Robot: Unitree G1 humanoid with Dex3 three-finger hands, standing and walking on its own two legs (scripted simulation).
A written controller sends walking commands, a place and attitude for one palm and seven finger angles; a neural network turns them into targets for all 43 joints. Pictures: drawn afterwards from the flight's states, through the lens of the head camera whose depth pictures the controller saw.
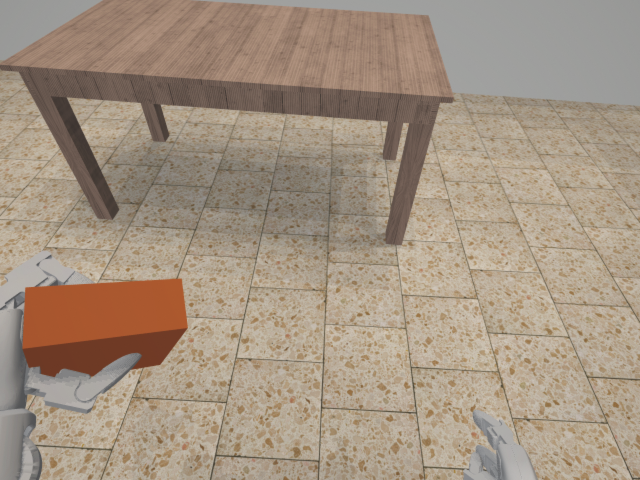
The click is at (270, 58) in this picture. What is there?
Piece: table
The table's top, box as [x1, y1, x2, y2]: [0, 0, 453, 102]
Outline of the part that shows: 0,63 1,70 440,102 452,102 453,99 452,92 428,15 195,0 102,0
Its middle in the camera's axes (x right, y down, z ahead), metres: -0.28 -0.76 +1.48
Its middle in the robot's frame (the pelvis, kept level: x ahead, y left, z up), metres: +1.60 +0.36 -0.08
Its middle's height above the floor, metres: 0.70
